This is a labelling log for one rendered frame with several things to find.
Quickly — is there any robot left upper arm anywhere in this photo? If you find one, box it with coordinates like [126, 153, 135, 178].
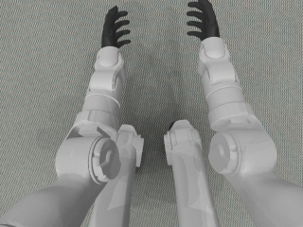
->
[0, 135, 121, 227]

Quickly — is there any left robot forearm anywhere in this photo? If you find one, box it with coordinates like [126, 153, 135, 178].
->
[55, 46, 127, 164]

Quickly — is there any robot right upper arm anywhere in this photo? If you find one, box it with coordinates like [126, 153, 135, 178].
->
[208, 129, 303, 227]

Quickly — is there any right robot forearm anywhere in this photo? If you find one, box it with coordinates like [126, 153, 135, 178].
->
[197, 37, 277, 157]

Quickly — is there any robot left hand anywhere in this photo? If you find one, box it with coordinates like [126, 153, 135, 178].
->
[101, 6, 131, 49]

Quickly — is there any robot right thigh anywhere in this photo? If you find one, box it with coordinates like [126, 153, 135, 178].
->
[164, 126, 221, 227]

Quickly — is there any robot left thigh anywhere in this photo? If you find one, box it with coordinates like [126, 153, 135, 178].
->
[88, 130, 144, 227]

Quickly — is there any robot right hand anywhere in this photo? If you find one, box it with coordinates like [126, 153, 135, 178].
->
[187, 0, 221, 41]

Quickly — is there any robot thigh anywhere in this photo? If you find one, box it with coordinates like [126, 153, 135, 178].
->
[164, 126, 221, 227]
[88, 130, 144, 227]

